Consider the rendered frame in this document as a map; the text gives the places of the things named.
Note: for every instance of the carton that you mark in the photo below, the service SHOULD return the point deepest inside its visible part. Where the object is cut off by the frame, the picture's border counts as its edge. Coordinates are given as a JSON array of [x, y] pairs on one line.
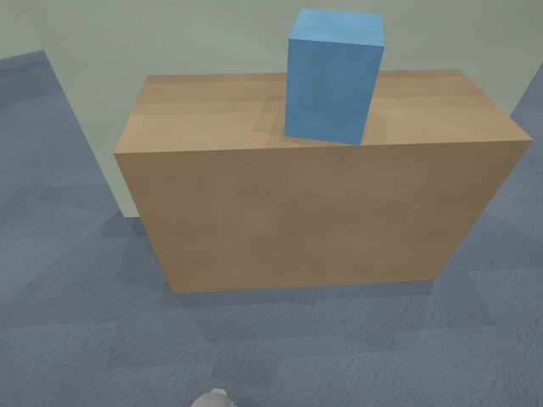
[[333, 63]]

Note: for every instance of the pedestal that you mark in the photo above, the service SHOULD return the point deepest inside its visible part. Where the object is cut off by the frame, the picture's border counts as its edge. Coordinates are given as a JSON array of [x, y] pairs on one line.
[[230, 203]]

